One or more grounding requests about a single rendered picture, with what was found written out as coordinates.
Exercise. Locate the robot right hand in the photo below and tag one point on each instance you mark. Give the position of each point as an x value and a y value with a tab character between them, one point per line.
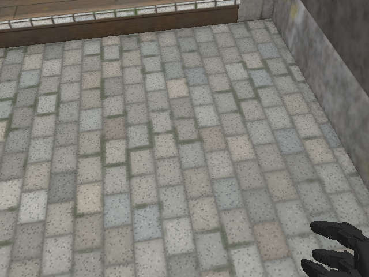
348	265

